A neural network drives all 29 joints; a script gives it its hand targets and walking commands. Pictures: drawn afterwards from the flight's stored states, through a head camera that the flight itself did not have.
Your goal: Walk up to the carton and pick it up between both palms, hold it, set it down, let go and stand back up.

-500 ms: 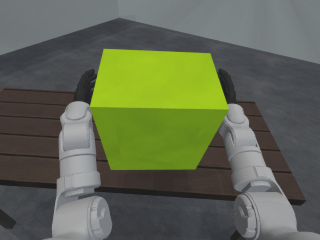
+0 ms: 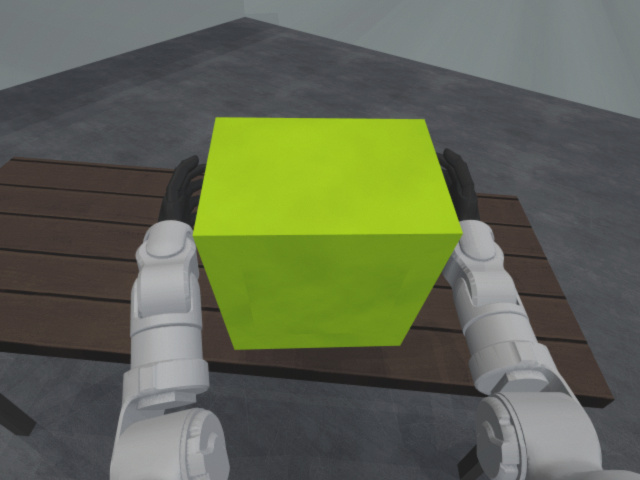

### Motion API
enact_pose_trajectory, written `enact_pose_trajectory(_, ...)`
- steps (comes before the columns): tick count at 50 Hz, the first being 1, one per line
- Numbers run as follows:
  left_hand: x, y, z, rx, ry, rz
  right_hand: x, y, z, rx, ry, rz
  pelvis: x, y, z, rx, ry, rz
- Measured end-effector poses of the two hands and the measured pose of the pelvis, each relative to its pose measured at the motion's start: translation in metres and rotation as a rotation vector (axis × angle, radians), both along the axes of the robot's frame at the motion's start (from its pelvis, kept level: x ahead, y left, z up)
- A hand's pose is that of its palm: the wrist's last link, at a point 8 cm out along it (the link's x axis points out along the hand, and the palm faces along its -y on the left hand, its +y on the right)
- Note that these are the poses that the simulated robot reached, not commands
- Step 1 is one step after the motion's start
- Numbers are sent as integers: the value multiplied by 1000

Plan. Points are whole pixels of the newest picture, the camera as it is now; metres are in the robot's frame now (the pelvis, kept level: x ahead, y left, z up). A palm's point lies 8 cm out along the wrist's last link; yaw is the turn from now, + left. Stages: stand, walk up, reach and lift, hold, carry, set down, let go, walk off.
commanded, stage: set down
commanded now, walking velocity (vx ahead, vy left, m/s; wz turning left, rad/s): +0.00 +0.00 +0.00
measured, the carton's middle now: (319, 246) +0.39 +0.00 +0.10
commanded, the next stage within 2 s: none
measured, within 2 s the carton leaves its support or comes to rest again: neither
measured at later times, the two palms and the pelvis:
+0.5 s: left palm (204, 234) +0.40 +0.15 +0.12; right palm (459, 221) +0.40 -0.19 +0.14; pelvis +0.01 +0.00 +0.00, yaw -1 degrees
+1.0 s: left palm (205, 238) +0.41 +0.16 +0.10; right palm (452, 225) +0.41 -0.19 +0.12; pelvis +0.01 +0.00 +0.00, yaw -2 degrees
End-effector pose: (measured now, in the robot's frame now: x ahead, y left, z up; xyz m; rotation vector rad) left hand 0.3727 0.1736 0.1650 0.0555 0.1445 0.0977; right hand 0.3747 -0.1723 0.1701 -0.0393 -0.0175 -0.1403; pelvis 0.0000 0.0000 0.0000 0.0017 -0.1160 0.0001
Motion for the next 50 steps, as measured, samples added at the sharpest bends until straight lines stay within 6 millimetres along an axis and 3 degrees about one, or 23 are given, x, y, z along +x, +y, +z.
enact_pose_trajectory(8,2,10,-19,4,23,27,10,11,-12,-9,10,33,-1,2,0,-1,32,14)
enact_pose_trajectory(23,24,-18,-41,14,66,-3,22,-18,-30,-13,47,3,14,0,0,-2,58,-9)
enact_pose_trajectory(32,21,-13,-54,-12,89,26,29,-12,-39,-20,71,28,12,-4,1,0,75,-10)
enact_pose_trajectory(39,23,-6,-59,-14,98,21,30,-5,-43,-13,82,30,10,-3,1,1,99,-4)
enact_pose_trajectory(50,33,-17,-61,-8,114,1,32,-16,-48,-9,113,12,12,1,1,4,111,-30)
